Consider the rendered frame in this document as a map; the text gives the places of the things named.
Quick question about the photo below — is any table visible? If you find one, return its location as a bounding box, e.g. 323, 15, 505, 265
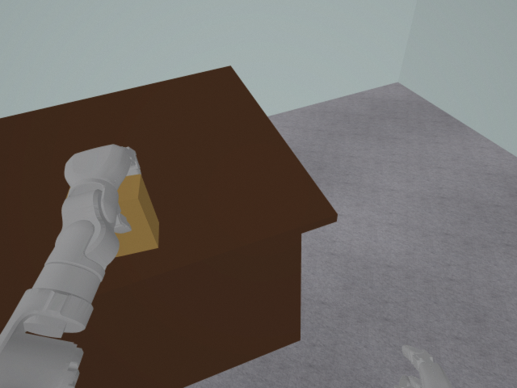
0, 65, 338, 388

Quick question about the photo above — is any sponge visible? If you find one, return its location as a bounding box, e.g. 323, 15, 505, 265
66, 174, 159, 257

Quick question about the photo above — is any left robot hand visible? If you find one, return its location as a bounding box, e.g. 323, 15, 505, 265
65, 144, 141, 234

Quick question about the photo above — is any left robot upper arm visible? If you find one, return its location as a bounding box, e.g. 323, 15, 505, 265
0, 331, 83, 388

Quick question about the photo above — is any right robot hand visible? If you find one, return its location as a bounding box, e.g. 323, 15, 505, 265
394, 345, 452, 388

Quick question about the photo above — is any left robot forearm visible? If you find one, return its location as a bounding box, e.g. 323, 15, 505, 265
0, 179, 120, 353

